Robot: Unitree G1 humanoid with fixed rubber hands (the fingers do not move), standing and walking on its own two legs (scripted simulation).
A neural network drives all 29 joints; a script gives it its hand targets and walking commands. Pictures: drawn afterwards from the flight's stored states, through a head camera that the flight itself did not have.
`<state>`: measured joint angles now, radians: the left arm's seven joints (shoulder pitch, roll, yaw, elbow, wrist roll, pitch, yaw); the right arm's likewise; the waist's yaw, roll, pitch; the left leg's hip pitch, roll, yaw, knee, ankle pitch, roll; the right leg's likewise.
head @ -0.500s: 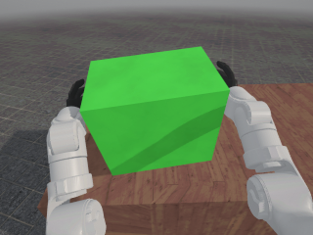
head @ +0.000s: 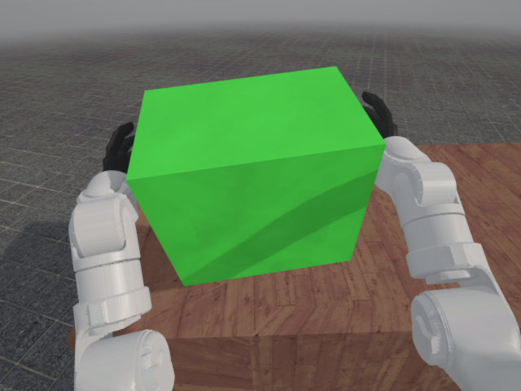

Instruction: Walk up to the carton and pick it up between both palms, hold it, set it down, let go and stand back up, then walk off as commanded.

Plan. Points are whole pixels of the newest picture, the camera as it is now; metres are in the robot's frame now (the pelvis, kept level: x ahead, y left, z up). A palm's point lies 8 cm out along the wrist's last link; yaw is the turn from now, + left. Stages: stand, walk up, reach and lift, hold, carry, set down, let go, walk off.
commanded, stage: hold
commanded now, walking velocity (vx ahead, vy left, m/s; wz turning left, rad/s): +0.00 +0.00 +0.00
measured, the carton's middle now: (255, 182) +0.38 +0.01 +0.21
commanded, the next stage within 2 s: none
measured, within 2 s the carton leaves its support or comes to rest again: neither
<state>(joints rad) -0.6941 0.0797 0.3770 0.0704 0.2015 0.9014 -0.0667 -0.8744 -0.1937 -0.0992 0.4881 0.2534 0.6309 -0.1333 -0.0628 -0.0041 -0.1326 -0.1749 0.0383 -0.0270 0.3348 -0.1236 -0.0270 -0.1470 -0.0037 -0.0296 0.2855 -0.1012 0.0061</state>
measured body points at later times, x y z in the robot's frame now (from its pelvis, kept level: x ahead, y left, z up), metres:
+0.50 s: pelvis +0.02 +0.00 +0.00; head -0.04 +0.01 +0.45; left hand +0.38 +0.19 +0.21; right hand +0.40 -0.17 +0.23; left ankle +0.04 +0.14 -0.75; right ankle +0.04 -0.12 -0.75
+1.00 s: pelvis +0.01 +0.00 +0.00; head -0.05 +0.01 +0.45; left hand +0.39 +0.19 +0.23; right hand +0.40 -0.18 +0.26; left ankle +0.04 +0.14 -0.75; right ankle +0.04 -0.12 -0.75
